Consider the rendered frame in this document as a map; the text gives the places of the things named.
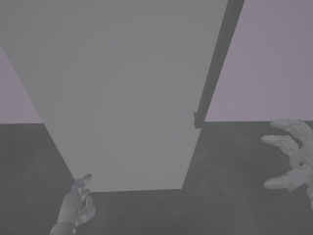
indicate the right robot hand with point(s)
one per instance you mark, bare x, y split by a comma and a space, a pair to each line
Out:
299, 174

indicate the robot left forearm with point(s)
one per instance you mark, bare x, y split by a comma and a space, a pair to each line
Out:
64, 228

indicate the left robot hand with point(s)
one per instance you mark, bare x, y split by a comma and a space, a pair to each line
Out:
70, 210

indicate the handle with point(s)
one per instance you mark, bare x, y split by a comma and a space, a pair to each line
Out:
226, 32

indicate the fridge door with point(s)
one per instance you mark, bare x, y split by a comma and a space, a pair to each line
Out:
116, 82

